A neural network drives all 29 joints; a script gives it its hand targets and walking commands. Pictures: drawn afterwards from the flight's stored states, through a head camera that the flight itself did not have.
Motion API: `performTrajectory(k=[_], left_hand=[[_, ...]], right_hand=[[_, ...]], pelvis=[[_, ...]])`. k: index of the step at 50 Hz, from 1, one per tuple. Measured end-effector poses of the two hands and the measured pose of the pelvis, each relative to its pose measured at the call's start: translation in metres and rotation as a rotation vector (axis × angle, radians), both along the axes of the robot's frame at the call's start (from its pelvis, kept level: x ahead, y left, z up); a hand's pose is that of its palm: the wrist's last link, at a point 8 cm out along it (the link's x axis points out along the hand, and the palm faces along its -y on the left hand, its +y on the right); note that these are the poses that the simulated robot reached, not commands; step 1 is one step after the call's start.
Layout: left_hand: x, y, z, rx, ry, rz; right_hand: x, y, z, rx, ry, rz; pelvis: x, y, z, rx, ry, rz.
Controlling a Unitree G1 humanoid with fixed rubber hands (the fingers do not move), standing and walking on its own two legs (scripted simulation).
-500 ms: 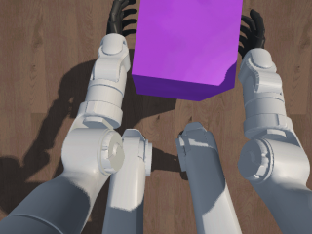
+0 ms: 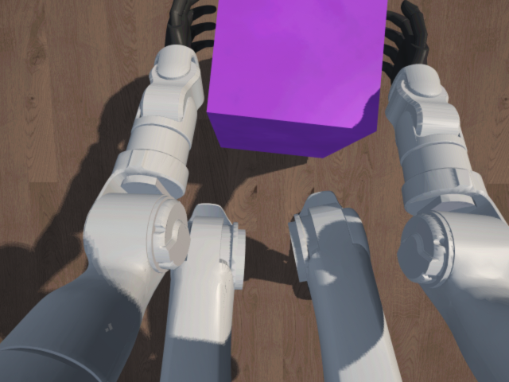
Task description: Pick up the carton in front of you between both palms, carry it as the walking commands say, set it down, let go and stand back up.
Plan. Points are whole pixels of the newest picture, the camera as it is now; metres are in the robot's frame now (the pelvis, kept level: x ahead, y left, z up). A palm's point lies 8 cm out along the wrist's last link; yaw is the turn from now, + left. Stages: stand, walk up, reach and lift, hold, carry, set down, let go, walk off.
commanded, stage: set down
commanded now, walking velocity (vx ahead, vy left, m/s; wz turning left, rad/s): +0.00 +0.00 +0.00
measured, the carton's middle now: (285, 81) +0.50 -0.06 -0.24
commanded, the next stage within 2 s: none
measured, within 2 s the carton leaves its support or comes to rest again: rests again in 0.86 s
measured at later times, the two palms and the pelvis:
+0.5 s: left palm (177, 43) +0.54 +0.09 -0.15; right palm (404, 64) +0.49 -0.21 -0.15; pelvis -0.01 +0.01 +0.00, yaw +0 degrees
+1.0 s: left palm (167, 76) +0.52 +0.13 -0.22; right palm (409, 92) +0.46 -0.25 -0.22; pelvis +0.00 +0.01 -0.02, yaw -1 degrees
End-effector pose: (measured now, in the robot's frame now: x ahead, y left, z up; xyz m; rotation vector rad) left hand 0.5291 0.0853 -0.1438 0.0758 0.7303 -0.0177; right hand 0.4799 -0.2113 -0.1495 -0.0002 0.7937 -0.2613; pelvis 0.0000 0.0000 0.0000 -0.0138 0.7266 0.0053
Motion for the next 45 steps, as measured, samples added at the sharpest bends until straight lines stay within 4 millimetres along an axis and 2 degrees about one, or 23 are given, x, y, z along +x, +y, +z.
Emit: performTrajectory(k=[16, 37, 41, 45], left_hand=[[0.004, 0.007, -0.005, 0.015, 0.013, -0.037], [0.016, 0.009, -0.011, -0.006, -0.017, -0.093], [0.011, 0.013, -0.027, 0.011, 0.011, -0.108], [-0.006, 0.033, -0.056, 0.039, 0.065, -0.059]], right_hand=[[0.004, 0.002, -0.002, 0.028, -0.010, 0.030], [0.013, -0.003, -0.009, 0.044, -0.048, 0.064], [0.005, -0.003, -0.027, 0.031, -0.001, 0.085], [-0.011, -0.016, -0.051, 0.011, 0.044, 0.022]], pelvis=[[-0.003, 0.009, -0.001, -0.011, -0.016, 0.004], [-0.003, 0.008, -0.009, -0.013, -0.052, 0.002], [-0.002, 0.008, -0.013, -0.008, -0.073, -0.003], [0.001, 0.007, -0.016, -0.006, -0.080, -0.008]])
